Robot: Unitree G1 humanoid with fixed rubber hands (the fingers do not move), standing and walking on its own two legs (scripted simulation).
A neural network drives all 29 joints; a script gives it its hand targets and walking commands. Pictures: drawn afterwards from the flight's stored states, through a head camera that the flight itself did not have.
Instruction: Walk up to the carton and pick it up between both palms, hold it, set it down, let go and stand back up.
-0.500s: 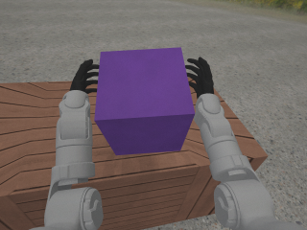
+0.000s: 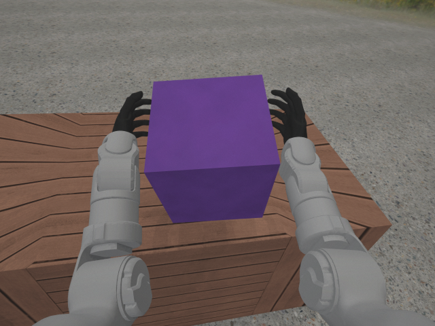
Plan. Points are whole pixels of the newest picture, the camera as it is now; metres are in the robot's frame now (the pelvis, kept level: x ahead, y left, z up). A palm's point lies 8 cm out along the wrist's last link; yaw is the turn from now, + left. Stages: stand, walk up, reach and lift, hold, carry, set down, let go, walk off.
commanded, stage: set down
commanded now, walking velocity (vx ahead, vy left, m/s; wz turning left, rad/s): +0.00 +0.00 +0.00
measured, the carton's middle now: (213, 156) +0.43 +0.01 +0.10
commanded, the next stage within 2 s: none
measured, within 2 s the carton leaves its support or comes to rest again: neither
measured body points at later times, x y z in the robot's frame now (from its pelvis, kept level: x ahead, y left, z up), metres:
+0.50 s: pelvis +0.00 +0.00 +0.00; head -0.02 +0.03 +0.45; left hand +0.41 +0.17 +0.15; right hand +0.42 -0.13 +0.18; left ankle +0.03 +0.12 -0.75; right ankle -0.02 -0.11 -0.75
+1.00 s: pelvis +0.01 +0.00 +0.00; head +0.00 +0.03 +0.45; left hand +0.42 +0.17 +0.12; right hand +0.43 -0.14 +0.15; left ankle +0.03 +0.12 -0.75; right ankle -0.02 -0.11 -0.75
